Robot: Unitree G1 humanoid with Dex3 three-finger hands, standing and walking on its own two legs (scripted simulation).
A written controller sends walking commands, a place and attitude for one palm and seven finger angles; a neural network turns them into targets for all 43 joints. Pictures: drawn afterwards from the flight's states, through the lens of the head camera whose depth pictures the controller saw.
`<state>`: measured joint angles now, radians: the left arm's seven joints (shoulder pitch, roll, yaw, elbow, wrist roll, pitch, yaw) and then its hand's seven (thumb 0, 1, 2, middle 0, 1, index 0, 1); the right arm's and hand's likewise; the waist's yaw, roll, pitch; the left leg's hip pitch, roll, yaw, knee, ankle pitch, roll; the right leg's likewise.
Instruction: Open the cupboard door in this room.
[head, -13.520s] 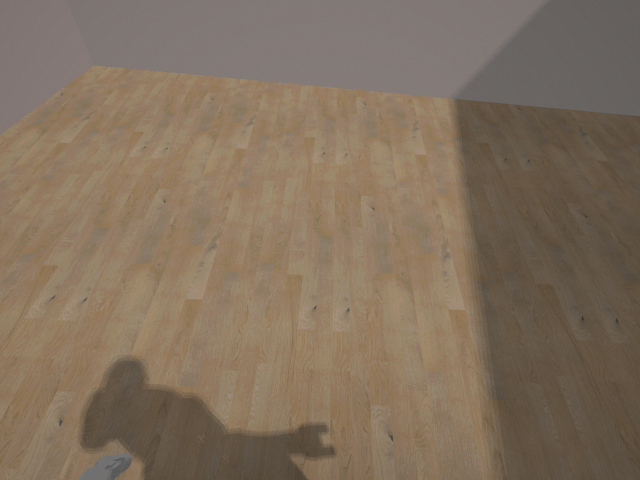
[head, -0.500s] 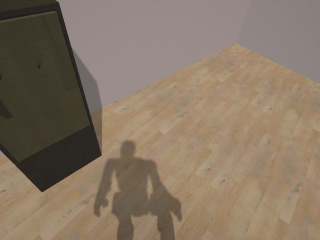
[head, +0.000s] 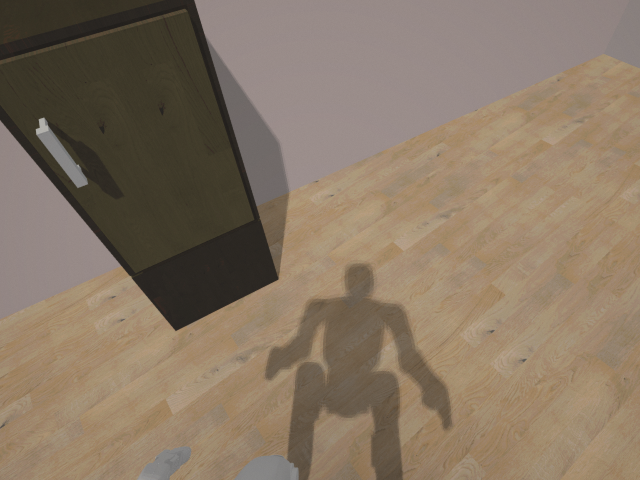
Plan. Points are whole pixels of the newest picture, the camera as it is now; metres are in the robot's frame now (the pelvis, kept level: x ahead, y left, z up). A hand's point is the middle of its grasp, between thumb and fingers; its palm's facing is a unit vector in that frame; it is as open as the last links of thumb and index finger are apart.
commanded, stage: turn to face it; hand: left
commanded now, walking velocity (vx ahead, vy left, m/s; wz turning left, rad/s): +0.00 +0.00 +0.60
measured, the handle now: (62, 152) +0.70 +0.51 +0.03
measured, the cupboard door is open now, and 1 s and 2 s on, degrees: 0 0 0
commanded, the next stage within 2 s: take the last steps up to it in 0.86 s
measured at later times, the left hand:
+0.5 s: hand out of the picture -0.04 +0.29 -0.18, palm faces +0.31 -0.91 -0.27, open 7.4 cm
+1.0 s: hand out of the picture +0.06 +0.23 -0.15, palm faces +0.40 -0.87 -0.29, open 7.4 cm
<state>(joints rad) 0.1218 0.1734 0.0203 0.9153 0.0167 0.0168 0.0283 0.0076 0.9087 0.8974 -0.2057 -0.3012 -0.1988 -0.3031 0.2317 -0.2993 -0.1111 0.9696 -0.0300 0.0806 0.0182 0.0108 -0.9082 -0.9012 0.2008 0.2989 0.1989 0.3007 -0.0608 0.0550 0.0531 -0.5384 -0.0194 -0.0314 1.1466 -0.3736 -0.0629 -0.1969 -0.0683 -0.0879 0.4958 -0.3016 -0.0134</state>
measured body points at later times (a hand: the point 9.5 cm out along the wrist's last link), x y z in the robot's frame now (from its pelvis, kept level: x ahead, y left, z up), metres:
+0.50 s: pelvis +0.00 +0.06 +0.00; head +0.05 +0.11 +0.44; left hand -0.06 +0.34 -0.16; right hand +0.19 -0.15 -0.12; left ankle -0.06 +0.13 -0.74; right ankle +0.00 -0.11 -0.65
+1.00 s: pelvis +0.04 +0.02 -0.01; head +0.08 -0.01 +0.44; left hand +0.04 +0.28 -0.12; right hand +0.16 -0.20 -0.18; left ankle -0.07 +0.12 -0.67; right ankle +0.10 -0.05 -0.74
